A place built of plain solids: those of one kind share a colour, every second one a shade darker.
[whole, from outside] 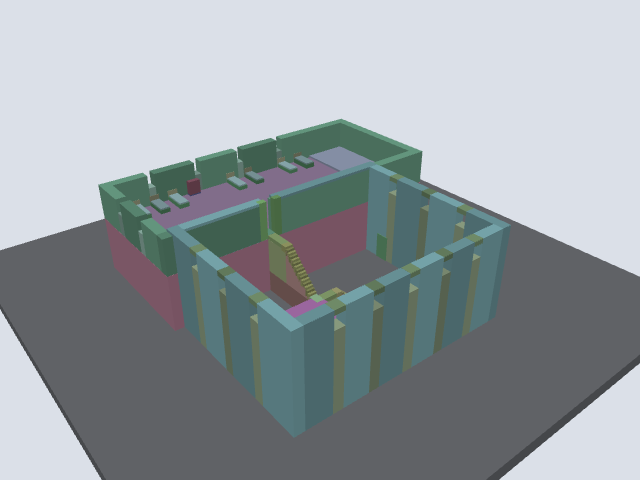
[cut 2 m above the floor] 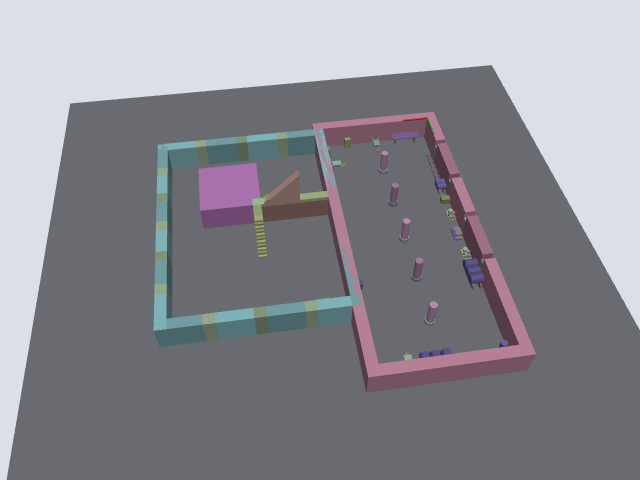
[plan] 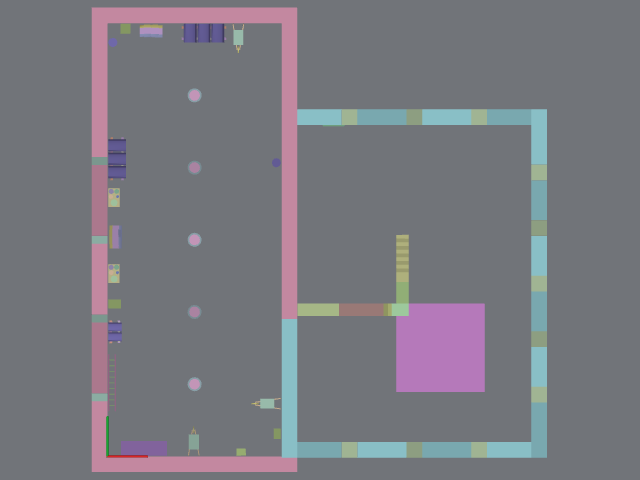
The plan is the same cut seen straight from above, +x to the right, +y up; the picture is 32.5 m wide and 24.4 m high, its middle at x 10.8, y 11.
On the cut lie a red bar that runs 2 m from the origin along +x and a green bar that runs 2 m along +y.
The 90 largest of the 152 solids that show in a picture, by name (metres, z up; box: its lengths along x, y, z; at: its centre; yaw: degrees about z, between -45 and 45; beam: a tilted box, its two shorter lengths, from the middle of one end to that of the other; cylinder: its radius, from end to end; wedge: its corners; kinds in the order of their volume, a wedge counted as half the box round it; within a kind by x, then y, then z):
{
 "wall_vestibule_1": {"box": [0.8, 7.05, 7.73], "at": [9.25, 3.46, 3.56]},
 "wall_vestibule_2": {"box": [0.8, 9.72, 7.73], "at": [9.25, 12.78, 3.56]},
 "wall_vestibule_3": {"box": [3.05, 0.8, 7.73], "at": [10.37, 0.33, 3.56]},
 "wall_vestibule_4": {"box": [3.05, 0.8, 7.73], "at": [10.37, 17.24, 3.56]},
 "wall_vestibule_5": {"box": [2.5, 0.8, 7.73], "at": [13.95, 0.33, 3.56]},
 "wall_vestibule_6": {"box": [2.5, 0.8, 7.73], "at": [13.95, 17.24, 3.56]},
 "wall_vestibule_7": {"box": [2.5, 0.8, 7.73], "at": [17.24, 0.33, 3.56]},
 "wall_vestibule_8": {"box": [2.5, 0.8, 7.73], "at": [17.24, 17.24, 3.56]},
 "wall_vestibule_9": {"box": [3.05, 0.8, 7.73], "at": [20.82, 0.33, 3.56]},
 "wall_vestibule_10": {"box": [3.05, 0.8, 7.73], "at": [20.82, 17.24, 3.56]},
 "wall_vestibule_11": {"box": [0.8, 2.81, 7.73], "at": [21.94, 1.34, 3.56]},
 "wall_vestibule_12": {"box": [0.8, 2.02, 7.73], "at": [21.94, 4.55, 3.56]},
 "wall_vestibule_13": {"box": [0.8, 2.02, 7.73], "at": [21.94, 7.38, 3.56]},
 "wall_vestibule_14": {"box": [0.8, 2.02, 7.73], "at": [21.94, 10.2, 3.56]},
 "wall_vestibule_15": {"box": [0.8, 2.02, 7.73], "at": [21.94, 13.02, 3.56]},
 "wall_vestibule_16": {"box": [0.8, 2.81, 7.73], "at": [21.94, 16.24, 3.56]},
 "wall_undercroft_1": {"box": [0.8, 3.6, 4.72], "at": [-0.4, 1.0, 2.06]},
 "wall_undercroft_2": {"box": [0.8, 3.6, 4.72], "at": [-0.4, 5.0, 2.06]},
 "wall_undercroft_3": {"box": [0.8, 3.6, 4.72], "at": [-0.4, 9.01, 2.06]},
 "wall_undercroft_4": {"box": [0.8, 3.6, 4.72], "at": [-0.4, 13.01, 2.06]},
 "wall_undercroft_5": {"box": [0.8, 7.61, 4.72], "at": [-0.4, 19.02, 2.06]},
 "wall_undercroft_6": {"box": [10.45, 0.8, 4.72], "at": [4.42, -0.4, 2.06]},
 "wall_undercroft_7": {"box": [10.45, 0.8, 4.72], "at": [4.42, 22.42, 2.06]},
 "wall_undercroft_8": {"box": [0.8, 23.62, 4.72], "at": [9.25, 11.01, 2.06]},
 "wall_dorter_1": {"box": [0.8, 3.53, 2.8], "at": [-0.4, 0.96, 5.83]},
 "wall_dorter_2": {"box": [0.8, 3.45, 2.8], "at": [-0.4, 5.0, 5.83]},
 "wall_dorter_3": {"box": [0.8, 3.45, 2.8], "at": [-0.4, 9.01, 5.83]},
 "wall_dorter_4": {"box": [0.8, 3.45, 2.8], "at": [-0.4, 13.01, 5.83]},
 "wall_dorter_5": {"box": [0.8, 7.53, 2.8], "at": [-0.4, 19.05, 5.83]},
 "wall_dorter_6": {"box": [3.16, 0.8, 2.8], "at": [0.78, -0.4, 5.83]},
 "wall_dorter_7": {"box": [2.73, 0.8, 2.8], "at": [4.42, -0.4, 5.83]},
 "wall_dorter_8": {"box": [10.45, 0.8, 2.8], "at": [4.42, 22.42, 5.83]},
 "wall_dorter_9": {"box": [3.16, 0.8, 2.8], "at": [8.07, -0.4, 5.83]},
 "wall_dorter_10": {"box": [0.8, 7.94, 2.8], "at": [9.25, 3.17, 5.83]},
 "wall_dorter_11": {"box": [0.8, 15.05, 2.8], "at": [9.25, 15.3, 5.83]},
 "floor_dorter_1": {"box": [8.85, 22.02, 0.4], "at": [4.42, 11.01, 4.53]},
 "floor_podium_1": {"box": [4.5, 3.86, 2.3], "at": [16.92, 5.2, 0.85]},
 "floor_podium_2": {"box": [3.86, 0.64, 2.3], "at": [17.24, 7.45, 0.85]},
 "wall_vestibule_under_light_1": {"box": [0.8, 0.8, 6.38], "at": [12.3, 0.33, 2.89]},
 "wall_vestibule_under_light_2": {"box": [0.8, 0.8, 6.38], "at": [12.3, 17.24, 2.89]},
 "wall_vestibule_under_light_3": {"box": [0.8, 0.8, 6.38], "at": [15.6, 0.33, 2.89]},
 "wall_vestibule_under_light_4": {"box": [0.8, 0.8, 6.38], "at": [15.6, 17.24, 2.89]},
 "wall_vestibule_under_light_5": {"box": [0.8, 0.8, 6.38], "at": [18.89, 0.33, 2.89]},
 "wall_vestibule_under_light_6": {"box": [0.8, 0.8, 6.38], "at": [18.89, 17.24, 2.89]},
 "wall_vestibule_under_light_7": {"box": [0.8, 0.8, 6.38], "at": [21.94, 3.14, 2.89]},
 "wall_vestibule_under_light_8": {"box": [0.8, 0.8, 6.38], "at": [21.94, 5.96, 2.89]},
 "wall_vestibule_under_light_9": {"box": [0.8, 0.8, 6.38], "at": [21.94, 8.79, 2.89]},
 "wall_vestibule_under_light_10": {"box": [0.8, 0.8, 6.38], "at": [21.94, 11.61, 2.89]},
 "wall_vestibule_under_light_11": {"box": [0.8, 0.8, 6.38], "at": [21.94, 14.43, 2.89]},
 "mass_under_upper_1": {"box": [5.66, 0.64, 2.0], "at": [12.48, 7.45, 0.7]},
 "floor_dais_1": {"box": [8.85, 3.67, 0.17], "at": [4.42, 20.18, 4.82]},
 "wall_dorter_under_light_1": {"box": [0.8, 0.55, 1.75], "at": [-0.4, 3.0, 5.3]},
 "wall_dorter_under_light_2": {"box": [0.8, 0.55, 1.75], "at": [-0.4, 7.01, 5.3]},
 "wall_dorter_under_light_3": {"box": [0.8, 0.55, 1.75], "at": [-0.4, 11.01, 5.3]},
 "wall_dorter_under_light_4": {"box": [0.8, 0.55, 1.75], "at": [-0.4, 15.01, 5.3]},
 "wall_dorter_under_light_5": {"box": [0.7, 0.8, 1.75], "at": [2.71, -0.4, 5.3]},
 "wall_dorter_under_light_6": {"box": [0.7, 0.8, 1.75], "at": [6.14, -0.4, 5.3]},
 "mass_under_head_1": {"box": [2.13, 0.64, 2.73], "at": [10.72, 7.45, 3.06]},
 "bed_frame_dorter_1": {"box": [1.87, 0.79, 0.32], "at": [0.97, 3.02, 4.89]},
 "bed_frame_dorter_2": {"box": [1.88, 0.75, 0.31], "at": [0.97, 11.69, 4.89]},
 "bed_frame_dorter_3": {"box": [1.88, 0.8, 0.31], "at": [0.97, 15.17, 4.88]},
 "bed_frame_dorter_4": {"box": [1.89, 0.86, 0.38], "at": [0.98, 16.97, 4.92]},
 "bed_frame_dorter_5": {"box": [1.96, 0.82, 0.34], "at": [1.01, 4.59, 4.9]},
 "bed_frame_dorter_6": {"box": [1.99, 0.78, 0.31], "at": [1.03, 9.94, 4.89]},
 "fill_under_steps_1": {"wedge": [[11.77, 7.14, 1.7], [11.77, 7.14, 4.52], [11.77, 7.77, 1.7], [11.77, 7.77, 4.52], [14.65, 7.14, 1.7], [14.65, 7.14, 1.76], [14.65, 7.77, 1.7], [14.65, 7.77, 1.76]]},
 "wall_vestibule_over_light_1": {"box": [0.8, 0.8, 0.35], "at": [12.3, 0.33, 7.25]},
 "wall_vestibule_over_light_2": {"box": [0.8, 0.8, 0.35], "at": [12.3, 17.24, 7.25]},
 "wall_vestibule_over_light_3": {"box": [0.8, 0.8, 0.35], "at": [15.6, 0.33, 7.25]},
 "wall_vestibule_over_light_4": {"box": [0.8, 0.8, 0.35], "at": [15.6, 17.24, 7.25]},
 "wall_vestibule_over_light_5": {"box": [0.8, 0.8, 0.35], "at": [18.89, 0.33, 7.25]},
 "wall_vestibule_over_light_6": {"box": [0.8, 0.8, 0.35], "at": [18.89, 17.24, 7.25]},
 "wall_vestibule_over_light_7": {"box": [0.8, 0.8, 0.35], "at": [21.94, 3.14, 7.25]},
 "wall_vestibule_over_light_8": {"box": [0.8, 0.8, 0.35], "at": [21.94, 5.96, 7.25]},
 "wall_vestibule_over_light_9": {"box": [0.8, 0.8, 0.35], "at": [21.94, 8.79, 7.25]},
 "wall_vestibule_over_light_10": {"box": [0.8, 0.8, 0.35], "at": [21.94, 11.61, 7.25]},
 "wall_vestibule_over_light_11": {"box": [0.8, 0.8, 0.35], "at": [21.94, 14.43, 7.25]},
 "pier_undercroft_1": {"cylinder": 0.27, "from": [4.42, 3.67, 0.28], "to": [4.42, 3.67, 2.41]},
 "pier_undercroft_2": {"cylinder": 0.27, "from": [4.42, 7.34, 0.26], "to": [4.42, 7.34, 2.41]},
 "pier_undercroft_3": {"cylinder": 0.27, "from": [4.42, 11.01, 0.24], "to": [4.42, 11.01, 2.41]},
 "pier_undercroft_4": {"cylinder": 0.27, "from": [4.42, 14.68, 0.25], "to": [4.42, 14.68, 2.41]},
 "pier_undercroft_5": {"cylinder": 0.27, "from": [4.42, 18.35, 0.25], "to": [4.42, 18.35, 2.41]},
 "wall_undercroft_under_light_1": {"box": [0.8, 0.4, 1.75], "at": [-0.4, 3.0, 0.57]},
 "wall_undercroft_under_light_2": {"box": [0.8, 0.4, 1.75], "at": [-0.4, 7.01, 0.57]},
 "wall_undercroft_under_light_3": {"box": [0.8, 0.4, 1.75], "at": [-0.4, 11.01, 0.57]},
 "wall_undercroft_under_light_4": {"box": [0.8, 0.4, 1.75], "at": [-0.4, 15.01, 0.57]},
 "wall_wallhead_1": {"box": [0.45, 0.6, 3.0], "at": [9.43, 6.84, 5.93]},
 "wall_wallhead_2": {"box": [0.45, 0.6, 3.0], "at": [9.43, 8.07, 5.93]},
 "aumbry_carcase_dorter_1": {"box": [0.43, 0.95, 1.12], "at": [0.25, 6.37, 5.38]},
 "floor_head_the_stone_1": {"box": [1.66, 0.64, 0.3], "at": [10.48, 7.45, 4.58]},
 "floor_turn_1": {"box": [1.22, 0.64, 0.3], "at": [14.7, 7.45, 1.85]}
}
